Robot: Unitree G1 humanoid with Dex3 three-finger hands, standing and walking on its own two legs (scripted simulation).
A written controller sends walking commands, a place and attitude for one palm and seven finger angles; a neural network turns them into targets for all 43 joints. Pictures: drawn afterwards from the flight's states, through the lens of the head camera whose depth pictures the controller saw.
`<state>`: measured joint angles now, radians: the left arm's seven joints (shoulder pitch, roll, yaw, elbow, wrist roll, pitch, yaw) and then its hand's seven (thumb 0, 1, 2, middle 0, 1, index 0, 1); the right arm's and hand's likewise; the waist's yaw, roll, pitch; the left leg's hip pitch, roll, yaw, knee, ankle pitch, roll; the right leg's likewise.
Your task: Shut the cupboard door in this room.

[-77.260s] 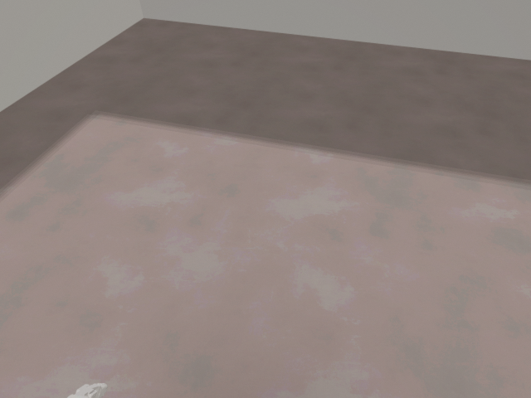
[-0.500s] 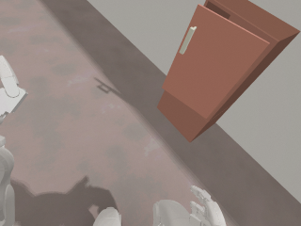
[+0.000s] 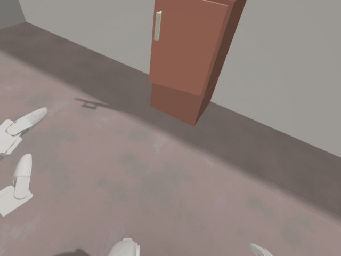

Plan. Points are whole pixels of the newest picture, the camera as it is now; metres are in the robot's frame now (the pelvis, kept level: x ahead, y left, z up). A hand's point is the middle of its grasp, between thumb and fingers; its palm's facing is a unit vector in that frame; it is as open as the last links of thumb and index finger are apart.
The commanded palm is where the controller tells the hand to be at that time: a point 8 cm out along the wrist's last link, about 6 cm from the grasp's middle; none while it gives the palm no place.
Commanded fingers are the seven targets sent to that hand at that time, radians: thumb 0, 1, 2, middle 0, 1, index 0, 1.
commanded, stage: stop stepping back and stand still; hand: left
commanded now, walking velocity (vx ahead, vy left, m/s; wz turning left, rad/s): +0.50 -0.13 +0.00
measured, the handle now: (158, 25) +1.30 +0.05 +0.00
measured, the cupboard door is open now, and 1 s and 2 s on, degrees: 14 14 14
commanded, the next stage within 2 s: let the arm hang, fingers relaxed in 0.84 s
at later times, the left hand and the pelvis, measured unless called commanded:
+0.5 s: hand out of the picture -0.05 +0.36 +0.21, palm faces +0.68 -0.56 -0.48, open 7.4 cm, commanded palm -0.07 +0.37 +0.18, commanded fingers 0.00 0.90 0.90 -0.20 -0.30 -0.20 -0.30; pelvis -0.16 +0.05 +0.00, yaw +10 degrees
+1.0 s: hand out of the picture +0.01 +0.41 +0.13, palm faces +0.47 -0.66 -0.59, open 7.4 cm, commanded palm none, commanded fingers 0.00 0.90 0.90 -0.20 -0.30 -0.20 -0.30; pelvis -0.14 +0.10 +0.00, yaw +14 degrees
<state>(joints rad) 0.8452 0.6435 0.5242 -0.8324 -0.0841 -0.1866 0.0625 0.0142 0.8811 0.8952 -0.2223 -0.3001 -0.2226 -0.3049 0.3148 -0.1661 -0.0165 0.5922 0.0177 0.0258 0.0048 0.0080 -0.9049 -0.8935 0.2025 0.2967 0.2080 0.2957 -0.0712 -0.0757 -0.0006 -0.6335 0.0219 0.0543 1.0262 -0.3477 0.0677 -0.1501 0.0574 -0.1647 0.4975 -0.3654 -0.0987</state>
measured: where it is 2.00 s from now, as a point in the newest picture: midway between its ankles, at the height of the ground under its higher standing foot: outside the picture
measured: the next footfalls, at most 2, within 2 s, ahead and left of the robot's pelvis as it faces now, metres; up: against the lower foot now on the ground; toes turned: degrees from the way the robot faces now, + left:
left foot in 0.12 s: +0.06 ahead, +0.16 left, +0.00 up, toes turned +5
right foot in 0.34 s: -0.09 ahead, +0.00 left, +0.00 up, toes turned +10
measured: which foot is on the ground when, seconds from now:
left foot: up 0.00-0.10, down 0.12-0.32, up 0.34-0.58, down 0.60-1.00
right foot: down 0.00-0.12, up 0.14-0.32, down 0.34-1.00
